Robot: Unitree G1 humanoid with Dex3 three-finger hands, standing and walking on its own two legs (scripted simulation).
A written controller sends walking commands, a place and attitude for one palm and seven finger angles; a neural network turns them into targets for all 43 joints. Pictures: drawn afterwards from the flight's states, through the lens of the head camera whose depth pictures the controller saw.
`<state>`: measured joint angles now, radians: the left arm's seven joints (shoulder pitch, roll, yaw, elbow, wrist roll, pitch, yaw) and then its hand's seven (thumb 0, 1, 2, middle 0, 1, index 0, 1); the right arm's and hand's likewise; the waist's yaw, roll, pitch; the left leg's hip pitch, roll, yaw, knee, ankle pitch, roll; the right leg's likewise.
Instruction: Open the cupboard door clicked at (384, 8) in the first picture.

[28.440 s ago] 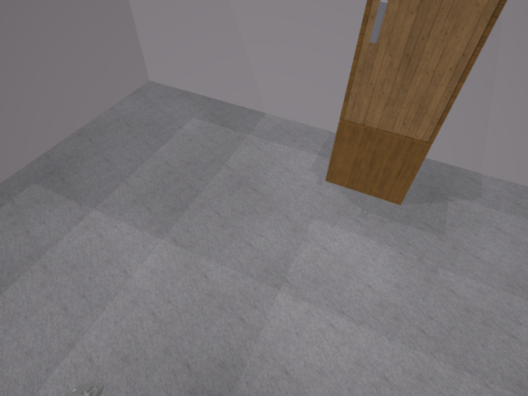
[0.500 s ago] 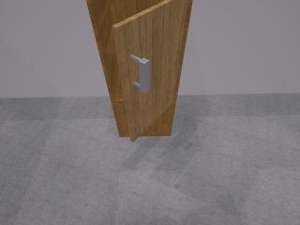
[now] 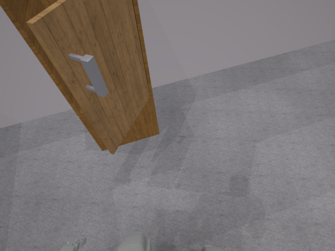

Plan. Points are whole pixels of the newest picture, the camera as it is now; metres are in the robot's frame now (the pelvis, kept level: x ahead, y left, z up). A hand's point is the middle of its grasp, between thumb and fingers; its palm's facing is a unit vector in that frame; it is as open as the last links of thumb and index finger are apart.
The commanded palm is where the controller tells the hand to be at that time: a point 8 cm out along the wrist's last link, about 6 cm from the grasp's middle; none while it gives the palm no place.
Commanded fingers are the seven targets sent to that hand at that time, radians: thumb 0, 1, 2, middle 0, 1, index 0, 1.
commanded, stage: walk to a spot facing it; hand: left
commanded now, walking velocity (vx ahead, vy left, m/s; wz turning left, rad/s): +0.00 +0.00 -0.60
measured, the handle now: (89, 75) +0.52 +0.25 +0.10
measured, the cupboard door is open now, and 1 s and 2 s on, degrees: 49 49 49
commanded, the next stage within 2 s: none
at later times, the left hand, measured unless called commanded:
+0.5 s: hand (110, 236) +0.16 +0.18 -0.15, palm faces -0.28 -0.94 -0.21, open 7.4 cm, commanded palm none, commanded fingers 0.00 0.90 0.90 -0.20 -0.30 -0.20 -0.30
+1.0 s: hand (139, 223) +0.20 +0.11 -0.16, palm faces -0.57 -0.80 -0.17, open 7.4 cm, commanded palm none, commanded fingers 0.00 0.90 0.90 -0.20 -0.30 -0.20 -0.30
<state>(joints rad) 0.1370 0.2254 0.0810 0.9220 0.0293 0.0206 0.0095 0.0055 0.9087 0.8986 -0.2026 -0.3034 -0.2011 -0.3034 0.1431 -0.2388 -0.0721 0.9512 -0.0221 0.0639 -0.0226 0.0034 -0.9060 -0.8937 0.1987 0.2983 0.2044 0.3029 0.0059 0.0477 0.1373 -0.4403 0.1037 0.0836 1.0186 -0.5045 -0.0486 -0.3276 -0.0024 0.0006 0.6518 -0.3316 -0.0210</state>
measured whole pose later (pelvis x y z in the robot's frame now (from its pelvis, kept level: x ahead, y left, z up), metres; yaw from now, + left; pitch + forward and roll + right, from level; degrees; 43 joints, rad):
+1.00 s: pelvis +0.03 -0.01 +0.01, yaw -37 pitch +1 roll -1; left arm 0.21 0.22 0.08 0.95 0.04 0.05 -0.04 0.01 0.91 0.90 -0.21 -0.30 -0.20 -0.30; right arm 0.27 -0.20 -0.04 0.88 -0.04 -0.04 -0.02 0.00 -0.91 -0.89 0.20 0.30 0.20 0.30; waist -0.01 -0.03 0.05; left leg -0.25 0.07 0.10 0.56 -0.31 0.00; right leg -0.47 0.03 0.02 0.97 -0.44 -0.02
